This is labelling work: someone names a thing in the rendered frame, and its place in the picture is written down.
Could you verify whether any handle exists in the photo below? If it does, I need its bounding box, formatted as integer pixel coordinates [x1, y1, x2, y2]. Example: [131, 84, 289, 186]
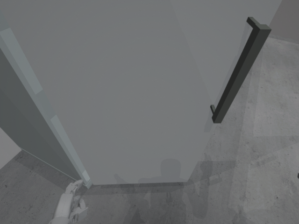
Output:
[210, 17, 272, 123]

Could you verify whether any left robot hand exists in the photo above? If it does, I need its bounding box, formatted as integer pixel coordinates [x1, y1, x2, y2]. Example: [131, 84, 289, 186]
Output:
[52, 180, 88, 224]

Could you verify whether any fridge door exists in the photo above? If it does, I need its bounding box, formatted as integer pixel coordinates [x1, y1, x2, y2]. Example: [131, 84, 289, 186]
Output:
[0, 0, 282, 185]

